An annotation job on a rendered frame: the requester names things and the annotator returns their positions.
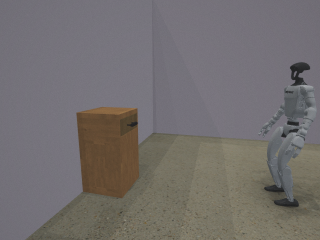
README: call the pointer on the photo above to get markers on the right robot foot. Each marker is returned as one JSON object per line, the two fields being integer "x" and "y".
{"x": 274, "y": 188}

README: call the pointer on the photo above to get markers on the drawer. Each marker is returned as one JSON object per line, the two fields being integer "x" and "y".
{"x": 125, "y": 122}

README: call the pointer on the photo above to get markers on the right robot forearm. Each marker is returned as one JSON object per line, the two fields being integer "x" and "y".
{"x": 277, "y": 116}

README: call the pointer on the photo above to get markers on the robot torso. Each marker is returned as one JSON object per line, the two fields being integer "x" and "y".
{"x": 294, "y": 107}

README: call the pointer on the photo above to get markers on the left robot forearm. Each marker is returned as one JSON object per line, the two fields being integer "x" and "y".
{"x": 306, "y": 123}

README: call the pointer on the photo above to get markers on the robot right hand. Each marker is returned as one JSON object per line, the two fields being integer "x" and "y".
{"x": 266, "y": 126}

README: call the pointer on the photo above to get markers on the robot left upper arm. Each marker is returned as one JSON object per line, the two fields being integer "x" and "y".
{"x": 308, "y": 93}

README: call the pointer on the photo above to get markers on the robot right upper arm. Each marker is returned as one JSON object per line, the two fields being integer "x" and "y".
{"x": 283, "y": 104}

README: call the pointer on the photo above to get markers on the robot left hand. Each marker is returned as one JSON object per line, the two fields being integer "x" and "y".
{"x": 295, "y": 142}

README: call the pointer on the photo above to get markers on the handle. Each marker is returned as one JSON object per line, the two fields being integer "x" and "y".
{"x": 132, "y": 124}

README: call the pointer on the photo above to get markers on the cabinet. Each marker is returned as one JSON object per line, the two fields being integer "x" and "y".
{"x": 109, "y": 162}

